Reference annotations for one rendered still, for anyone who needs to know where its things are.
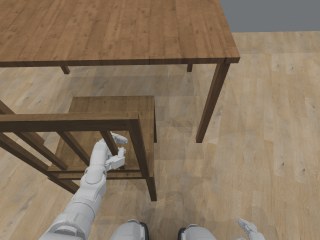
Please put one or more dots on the right robot thigh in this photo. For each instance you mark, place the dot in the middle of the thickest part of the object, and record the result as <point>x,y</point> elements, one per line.
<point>197,233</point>

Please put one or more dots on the robot left shin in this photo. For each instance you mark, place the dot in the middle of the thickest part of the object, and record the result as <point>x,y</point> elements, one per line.
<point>132,220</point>

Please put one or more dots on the left robot hand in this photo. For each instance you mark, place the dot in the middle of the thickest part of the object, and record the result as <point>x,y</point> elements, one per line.
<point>101,154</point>

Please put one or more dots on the robot left forearm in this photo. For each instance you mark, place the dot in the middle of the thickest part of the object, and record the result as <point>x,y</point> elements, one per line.
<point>77,218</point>

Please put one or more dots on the chair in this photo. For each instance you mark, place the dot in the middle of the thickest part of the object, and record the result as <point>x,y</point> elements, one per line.
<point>89,119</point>

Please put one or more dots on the right robot hand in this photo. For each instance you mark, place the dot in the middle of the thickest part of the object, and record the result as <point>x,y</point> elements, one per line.
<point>250,230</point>

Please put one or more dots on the table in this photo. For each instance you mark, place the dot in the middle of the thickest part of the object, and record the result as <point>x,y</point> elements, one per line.
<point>65,33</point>

